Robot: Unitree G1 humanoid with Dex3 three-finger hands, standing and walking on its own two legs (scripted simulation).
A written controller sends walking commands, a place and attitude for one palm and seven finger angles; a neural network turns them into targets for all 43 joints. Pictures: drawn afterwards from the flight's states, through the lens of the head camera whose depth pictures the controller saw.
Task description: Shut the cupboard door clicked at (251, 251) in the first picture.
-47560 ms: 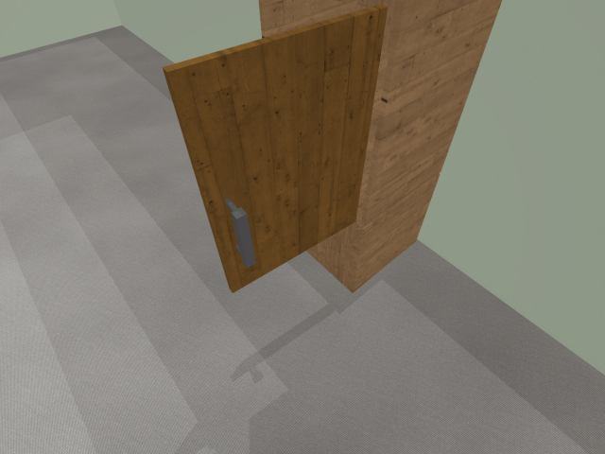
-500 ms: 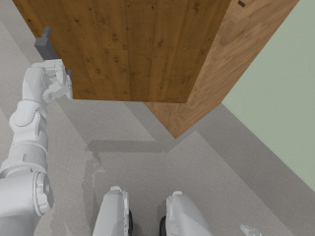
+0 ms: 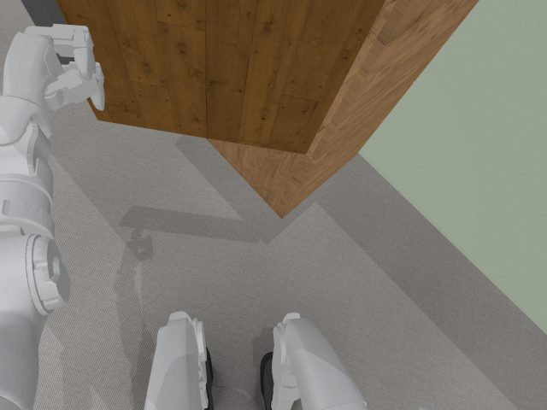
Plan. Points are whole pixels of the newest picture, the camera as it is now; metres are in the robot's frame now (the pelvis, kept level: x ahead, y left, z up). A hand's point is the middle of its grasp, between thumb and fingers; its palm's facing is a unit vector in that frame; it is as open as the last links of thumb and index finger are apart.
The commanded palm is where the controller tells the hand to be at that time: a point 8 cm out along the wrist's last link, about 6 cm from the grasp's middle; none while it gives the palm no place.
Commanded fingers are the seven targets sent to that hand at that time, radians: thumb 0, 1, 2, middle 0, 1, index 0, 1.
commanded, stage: push the door shut along its arc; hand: left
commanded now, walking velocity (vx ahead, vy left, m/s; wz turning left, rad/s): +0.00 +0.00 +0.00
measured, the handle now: (66, 33) +0.61 +0.24 +0.06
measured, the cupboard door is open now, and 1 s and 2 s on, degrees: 42 34 34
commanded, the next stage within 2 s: pull the fist back off the door in 0.74 s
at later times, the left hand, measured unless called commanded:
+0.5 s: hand (138, 44) +0.59 +0.15 +0.07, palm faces -0.27 -0.96 -0.04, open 3.1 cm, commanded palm +0.60 +0.17 +0.06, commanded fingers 0.00 0.90 0.90 -1.30 -1.50 -1.30 -1.50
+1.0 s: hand (143, 27) +0.63 +0.15 +0.07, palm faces +0.03 -0.99 +0.11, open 2.9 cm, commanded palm +0.61 +0.14 +0.06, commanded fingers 0.00 0.90 0.90 -1.30 -1.50 -1.30 -1.50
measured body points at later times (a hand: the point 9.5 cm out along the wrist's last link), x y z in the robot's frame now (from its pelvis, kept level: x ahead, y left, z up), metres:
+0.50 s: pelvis +0.01 +0.00 -0.01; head +0.21 +0.03 +0.39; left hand +0.60 +0.21 +0.07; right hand -0.02 -0.27 -0.10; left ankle +0.07 +0.09 -0.57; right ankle +0.03 -0.11 -0.57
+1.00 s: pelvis +0.00 -0.01 -0.02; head +0.22 +0.03 +0.37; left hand +0.62 +0.20 +0.06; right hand -0.02 -0.27 -0.11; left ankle +0.07 +0.09 -0.57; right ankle +0.03 -0.11 -0.57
